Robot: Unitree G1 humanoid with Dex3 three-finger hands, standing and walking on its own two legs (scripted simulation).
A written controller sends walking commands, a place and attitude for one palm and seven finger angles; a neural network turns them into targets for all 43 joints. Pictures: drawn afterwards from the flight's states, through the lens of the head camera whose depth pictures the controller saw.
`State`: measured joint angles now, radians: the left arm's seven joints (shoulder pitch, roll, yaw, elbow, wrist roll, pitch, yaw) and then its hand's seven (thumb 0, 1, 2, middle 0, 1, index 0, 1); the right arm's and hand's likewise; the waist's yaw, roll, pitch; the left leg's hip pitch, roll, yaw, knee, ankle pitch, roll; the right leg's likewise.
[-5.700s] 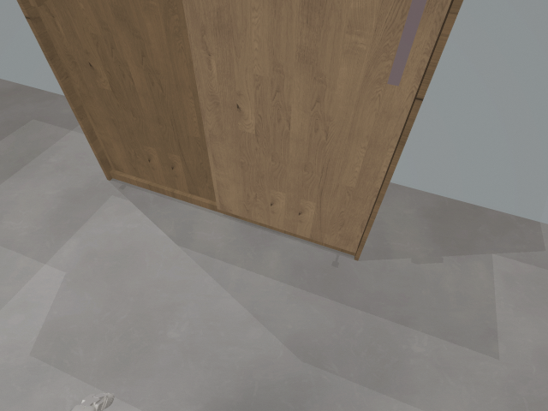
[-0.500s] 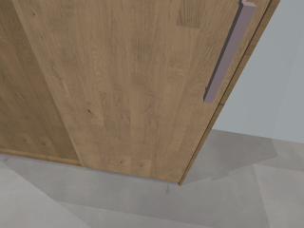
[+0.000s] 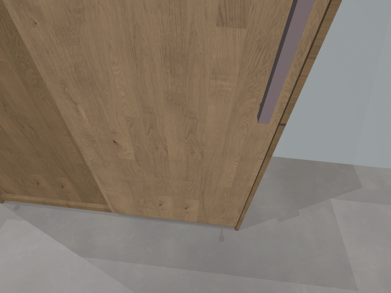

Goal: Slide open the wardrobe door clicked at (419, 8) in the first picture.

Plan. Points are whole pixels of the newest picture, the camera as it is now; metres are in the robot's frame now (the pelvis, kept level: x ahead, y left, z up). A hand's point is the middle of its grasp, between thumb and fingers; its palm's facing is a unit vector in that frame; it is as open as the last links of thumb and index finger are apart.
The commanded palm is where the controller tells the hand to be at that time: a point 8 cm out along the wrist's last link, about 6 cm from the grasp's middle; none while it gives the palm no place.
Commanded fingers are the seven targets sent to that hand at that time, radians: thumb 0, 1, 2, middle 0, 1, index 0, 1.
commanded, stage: look again from close up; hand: right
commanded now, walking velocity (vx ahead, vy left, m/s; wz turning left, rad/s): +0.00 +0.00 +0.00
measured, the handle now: (278, 64) +0.53 -0.14 +0.22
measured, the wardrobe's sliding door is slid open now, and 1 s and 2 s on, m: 0.00 0.00 0.00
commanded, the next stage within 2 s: shuffle to correct the standing spot in 0.58 s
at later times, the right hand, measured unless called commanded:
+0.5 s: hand out of the picture +0.04 -0.22 -0.16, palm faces +0.01 +0.97 -0.26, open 7.4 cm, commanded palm none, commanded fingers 0.00 -0.90 -0.90 0.20 0.30 0.20 0.30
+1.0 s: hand out of the picture +0.02 -0.19 -0.19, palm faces +0.03 +0.98 -0.17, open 7.4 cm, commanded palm none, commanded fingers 0.00 -0.90 -0.90 0.20 0.30 0.20 0.30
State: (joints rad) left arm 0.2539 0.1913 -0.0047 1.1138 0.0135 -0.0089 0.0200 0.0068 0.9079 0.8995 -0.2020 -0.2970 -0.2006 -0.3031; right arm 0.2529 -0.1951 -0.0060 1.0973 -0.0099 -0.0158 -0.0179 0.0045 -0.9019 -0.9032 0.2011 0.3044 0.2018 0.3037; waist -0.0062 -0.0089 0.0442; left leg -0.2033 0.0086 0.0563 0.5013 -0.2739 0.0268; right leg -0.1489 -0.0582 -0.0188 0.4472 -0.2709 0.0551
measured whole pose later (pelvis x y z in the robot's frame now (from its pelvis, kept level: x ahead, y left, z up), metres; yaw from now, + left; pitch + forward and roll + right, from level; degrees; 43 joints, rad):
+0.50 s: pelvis +0.00 -0.01 +0.00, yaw +0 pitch -1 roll -1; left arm 0.23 0.21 -0.01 1.12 0.01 -0.02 0.02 0.01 0.91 0.90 -0.20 -0.30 -0.20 -0.30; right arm 0.20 -0.22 -0.01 1.09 -0.01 -0.01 -0.01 0.00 -0.90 -0.90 0.20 0.30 0.20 0.30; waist 0.00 0.00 0.05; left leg -0.21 0.03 0.04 0.49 -0.26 0.01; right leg -0.15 -0.04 -0.03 0.43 -0.25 0.04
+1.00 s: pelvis +0.04 -0.01 -0.01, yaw +0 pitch +0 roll -1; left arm 0.31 0.14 0.00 1.13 0.02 -0.02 0.01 0.01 0.91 0.90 -0.20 -0.30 -0.20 -0.30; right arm 0.32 -0.18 -0.02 1.11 -0.02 0.00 0.00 0.00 -0.90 -0.90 0.20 0.30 0.20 0.30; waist 0.00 0.03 0.02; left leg -0.22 0.02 0.04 0.63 -0.40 0.01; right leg -0.17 -0.05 -0.03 0.57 -0.40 0.04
